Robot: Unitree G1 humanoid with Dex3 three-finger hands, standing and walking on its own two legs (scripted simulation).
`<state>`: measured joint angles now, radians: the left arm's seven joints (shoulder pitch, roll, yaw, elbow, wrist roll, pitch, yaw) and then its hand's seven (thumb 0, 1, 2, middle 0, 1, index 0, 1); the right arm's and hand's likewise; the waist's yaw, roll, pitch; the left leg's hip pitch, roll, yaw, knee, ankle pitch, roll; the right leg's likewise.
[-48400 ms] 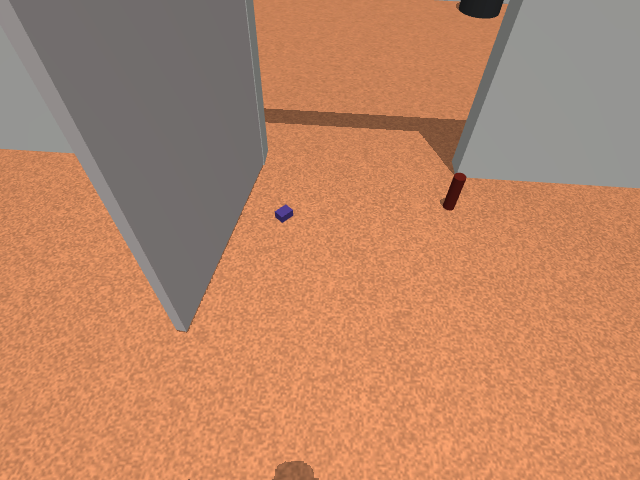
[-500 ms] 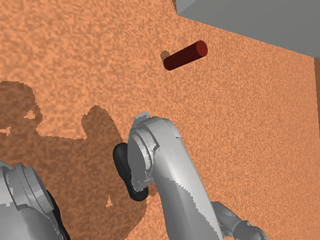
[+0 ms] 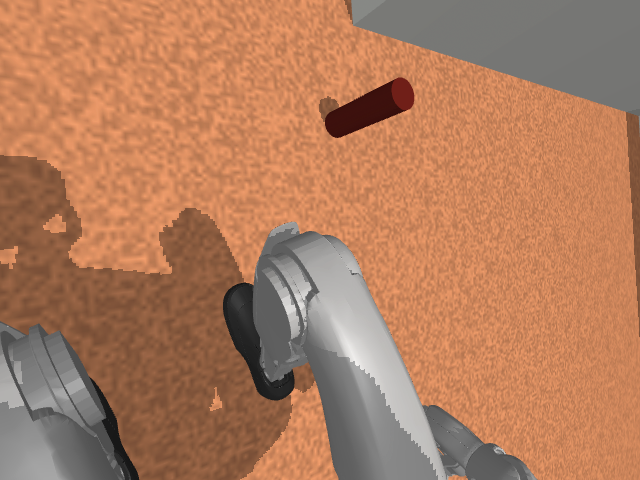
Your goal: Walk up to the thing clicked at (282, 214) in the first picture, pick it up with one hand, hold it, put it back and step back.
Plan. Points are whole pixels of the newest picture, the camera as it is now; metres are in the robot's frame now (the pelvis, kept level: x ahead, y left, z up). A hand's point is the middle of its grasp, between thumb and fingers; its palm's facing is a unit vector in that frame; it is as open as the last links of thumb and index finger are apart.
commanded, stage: withdraw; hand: left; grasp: from above
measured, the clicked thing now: out of the picture +0.44 +0.39 -0.30
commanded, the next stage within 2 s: home in 0.80 s
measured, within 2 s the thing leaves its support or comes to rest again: neither
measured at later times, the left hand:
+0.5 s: hand out of the picture +0.39 +0.43 -0.13, palm faces -0.55 -0.17 -0.82, open 13.9 cm
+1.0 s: hand out of the picture +0.45 +0.40 -0.16, palm faces -0.35 -0.11 -0.93, open 12.7 cm
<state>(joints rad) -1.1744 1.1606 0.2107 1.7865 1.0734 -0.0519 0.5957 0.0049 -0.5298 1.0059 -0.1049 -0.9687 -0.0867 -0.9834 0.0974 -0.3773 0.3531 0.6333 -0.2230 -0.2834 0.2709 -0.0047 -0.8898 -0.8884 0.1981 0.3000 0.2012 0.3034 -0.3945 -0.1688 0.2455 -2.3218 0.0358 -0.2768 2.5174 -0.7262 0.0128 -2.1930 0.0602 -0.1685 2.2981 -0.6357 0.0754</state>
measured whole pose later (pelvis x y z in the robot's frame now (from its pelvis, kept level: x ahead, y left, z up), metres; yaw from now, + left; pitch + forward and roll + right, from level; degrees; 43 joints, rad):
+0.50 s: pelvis -0.01 +0.00 +0.02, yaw +5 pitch +30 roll -14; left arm -0.83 0.96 0.10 1.11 1.06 -0.18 -0.02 0.00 -0.46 0.97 -0.10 -0.97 -0.10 -0.97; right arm 0.11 -0.37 0.15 0.61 -0.12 -0.05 0.17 0.00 -0.90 -0.89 0.20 0.30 0.20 0.30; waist -0.19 0.02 0.07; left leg -2.29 0.02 -0.18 2.41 -0.68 0.04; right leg -2.16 0.02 -0.10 2.25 -0.64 0.06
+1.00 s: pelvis -0.01 +0.00 +0.00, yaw +5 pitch +32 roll -12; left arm -1.07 0.98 0.15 1.46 1.31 -0.25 0.36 0.01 -0.24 0.83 -0.26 -0.76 -0.26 -0.76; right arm 0.12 -0.29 0.19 0.63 -0.16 -0.01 0.12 -0.01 -0.88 -0.88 0.20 0.30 0.20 0.30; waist -0.29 -0.03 0.05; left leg -2.39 0.01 -0.17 2.47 -0.65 0.03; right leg -2.28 0.02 -0.09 2.32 -0.62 0.05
